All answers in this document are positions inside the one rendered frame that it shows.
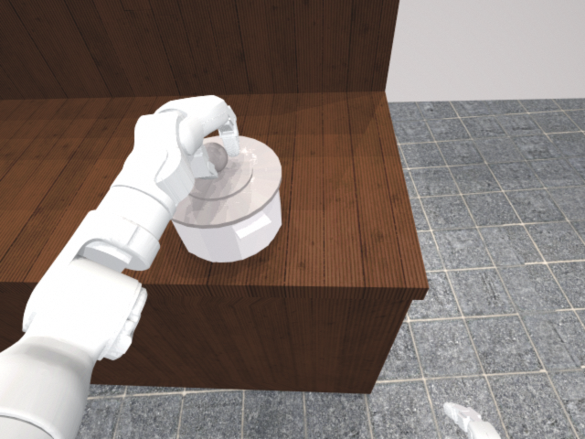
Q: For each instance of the lid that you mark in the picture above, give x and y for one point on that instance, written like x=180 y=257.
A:
x=246 y=185

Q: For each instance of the table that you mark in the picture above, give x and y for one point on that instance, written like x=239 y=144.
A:
x=316 y=310

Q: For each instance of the knob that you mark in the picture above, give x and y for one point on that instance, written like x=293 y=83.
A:
x=217 y=155

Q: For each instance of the robot left forearm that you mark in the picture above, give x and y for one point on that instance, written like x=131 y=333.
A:
x=124 y=231

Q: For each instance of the pot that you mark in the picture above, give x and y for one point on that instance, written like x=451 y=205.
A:
x=234 y=242

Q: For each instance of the robot right hand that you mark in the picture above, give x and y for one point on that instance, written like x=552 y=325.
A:
x=470 y=421

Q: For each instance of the left robot upper arm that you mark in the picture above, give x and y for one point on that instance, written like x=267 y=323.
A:
x=90 y=314

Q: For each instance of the robot left hand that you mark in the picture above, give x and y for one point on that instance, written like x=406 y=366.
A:
x=213 y=113

